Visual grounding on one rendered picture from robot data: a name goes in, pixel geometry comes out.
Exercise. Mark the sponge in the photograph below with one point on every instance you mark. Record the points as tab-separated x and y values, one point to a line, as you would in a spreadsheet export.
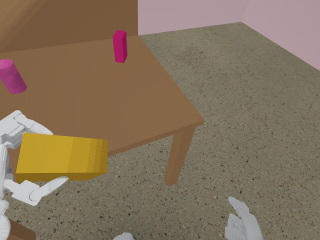
45	157

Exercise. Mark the table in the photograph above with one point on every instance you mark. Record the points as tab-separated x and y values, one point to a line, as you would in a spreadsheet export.
64	52

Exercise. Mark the left robot hand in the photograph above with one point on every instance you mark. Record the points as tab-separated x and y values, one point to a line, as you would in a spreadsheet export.
12	129

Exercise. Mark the left robot shin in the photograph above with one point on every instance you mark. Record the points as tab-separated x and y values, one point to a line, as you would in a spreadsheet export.
126	233

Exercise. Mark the right robot hand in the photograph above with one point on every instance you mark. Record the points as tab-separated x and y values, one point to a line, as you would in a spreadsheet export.
246	228

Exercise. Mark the robot left forearm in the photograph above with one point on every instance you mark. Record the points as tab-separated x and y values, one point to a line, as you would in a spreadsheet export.
5	225

